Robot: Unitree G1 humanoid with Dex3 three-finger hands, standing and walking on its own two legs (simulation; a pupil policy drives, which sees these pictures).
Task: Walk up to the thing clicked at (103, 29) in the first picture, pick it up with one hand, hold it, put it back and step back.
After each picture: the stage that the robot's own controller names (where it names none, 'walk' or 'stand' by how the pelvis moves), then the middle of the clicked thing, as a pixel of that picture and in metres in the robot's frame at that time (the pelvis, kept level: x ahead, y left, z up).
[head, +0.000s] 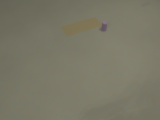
stand; (104, 26) +1.70 -0.29 -0.72
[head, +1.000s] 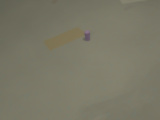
walk; (87, 35) +1.59 +0.07 -0.69
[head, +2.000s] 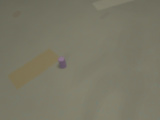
walk; (62, 62) +1.04 +0.28 -0.72
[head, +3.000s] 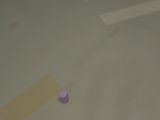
walk; (64, 96) +0.64 +0.22 -0.71
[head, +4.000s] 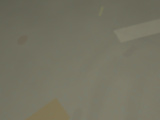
stand; out of the picture +0.40 +0.20 -0.71
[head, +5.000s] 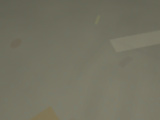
stand; out of the picture +0.35 +0.15 -0.72
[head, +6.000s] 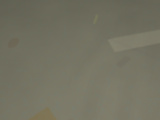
stand; out of the picture +0.34 +0.16 -0.72
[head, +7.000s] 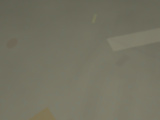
stand; out of the picture +0.34 +0.17 -0.73
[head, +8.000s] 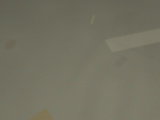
stand; out of the picture +0.34 +0.17 -0.73
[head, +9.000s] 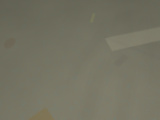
stand; out of the picture +0.33 +0.17 -0.73
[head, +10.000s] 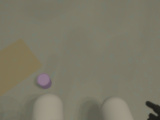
go down; (44, 81) +0.39 +0.20 -0.44
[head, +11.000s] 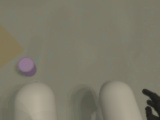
go down; (28, 67) +0.41 +0.23 -0.32
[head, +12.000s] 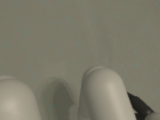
close in; out of the picture +0.38 +0.27 -0.23
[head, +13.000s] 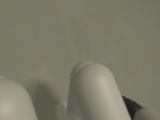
close; out of the picture +0.38 +0.28 -0.21
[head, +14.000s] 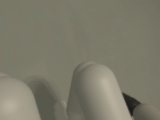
lift; out of the picture +0.36 +0.28 -0.22
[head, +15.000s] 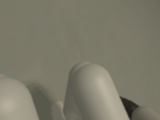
close; out of the picture +0.36 +0.27 -0.22
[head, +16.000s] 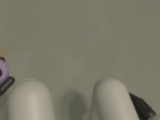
lift; out of the picture +0.32 +0.28 -0.09
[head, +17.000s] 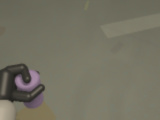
hold; (30, 89) +0.32 +0.17 +0.04
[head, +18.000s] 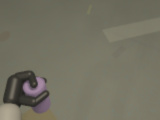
hold; (38, 95) +0.31 +0.17 +0.00
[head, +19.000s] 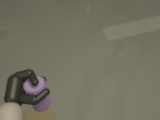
hold; (38, 94) +0.32 +0.17 +0.00
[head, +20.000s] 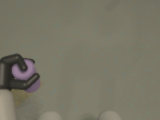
crouch; (27, 77) +0.37 +0.19 -0.07
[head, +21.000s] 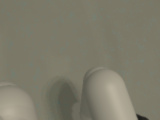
lower; out of the picture +0.40 +0.29 -0.18
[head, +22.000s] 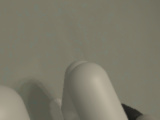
lower; out of the picture +0.40 +0.31 -0.22
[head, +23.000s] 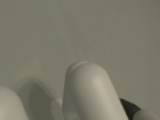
lower; out of the picture +0.40 +0.31 -0.22
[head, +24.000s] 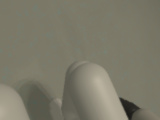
lower; out of the picture +0.40 +0.31 -0.22
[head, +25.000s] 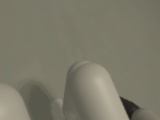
lower; out of the picture +0.39 +0.31 -0.22
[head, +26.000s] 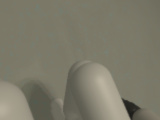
withdraw; out of the picture +0.38 +0.30 -0.22
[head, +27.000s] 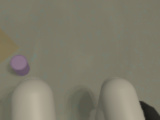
walk; (20, 66) +0.41 +0.26 -0.30
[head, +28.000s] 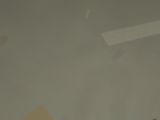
stand; out of the picture +0.34 +0.17 -0.65
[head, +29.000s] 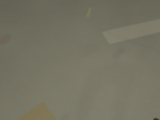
stand; out of the picture +0.36 +0.19 -0.67
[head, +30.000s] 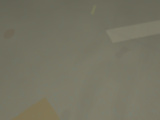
stand; out of the picture +0.37 +0.19 -0.68
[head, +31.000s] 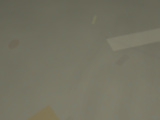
walk; out of the picture +0.37 +0.18 -0.72
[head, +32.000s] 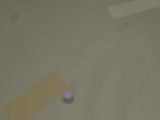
walk; (69, 97) +0.55 +0.17 -0.71
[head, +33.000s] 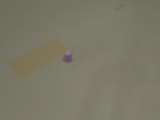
walk; (68, 56) +0.94 +0.13 -0.69
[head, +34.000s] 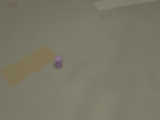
stand; (58, 62) +0.99 +0.21 -0.71
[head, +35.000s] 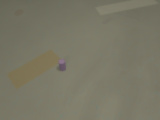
stand; (62, 65) +1.03 +0.21 -0.72
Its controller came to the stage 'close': yes
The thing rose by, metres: 0.70
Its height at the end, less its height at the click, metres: +0.00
